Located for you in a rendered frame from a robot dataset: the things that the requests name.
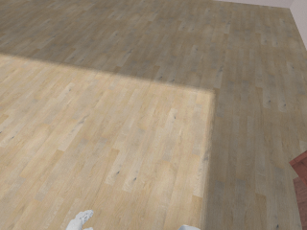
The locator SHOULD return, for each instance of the cupboard door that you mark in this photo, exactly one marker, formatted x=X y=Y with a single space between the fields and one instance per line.
x=299 y=164

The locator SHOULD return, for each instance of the robot left hand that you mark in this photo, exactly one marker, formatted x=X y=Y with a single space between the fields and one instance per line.
x=80 y=219

